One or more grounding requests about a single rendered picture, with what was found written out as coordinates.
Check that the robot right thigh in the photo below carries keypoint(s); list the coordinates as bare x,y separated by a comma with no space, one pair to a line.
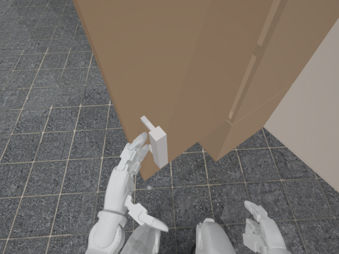
211,238

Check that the handle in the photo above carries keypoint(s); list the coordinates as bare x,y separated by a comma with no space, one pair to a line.
158,141

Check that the robot right hand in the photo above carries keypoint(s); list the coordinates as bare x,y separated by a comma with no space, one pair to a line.
264,236

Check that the right robot shin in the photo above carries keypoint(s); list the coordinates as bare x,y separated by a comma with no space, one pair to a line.
197,250

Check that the left robot forearm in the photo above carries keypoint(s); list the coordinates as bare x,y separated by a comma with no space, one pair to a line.
107,236

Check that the cupboard door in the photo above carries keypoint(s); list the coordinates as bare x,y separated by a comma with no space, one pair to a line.
179,63

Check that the robot left hand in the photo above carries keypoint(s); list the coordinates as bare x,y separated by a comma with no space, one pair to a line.
121,183

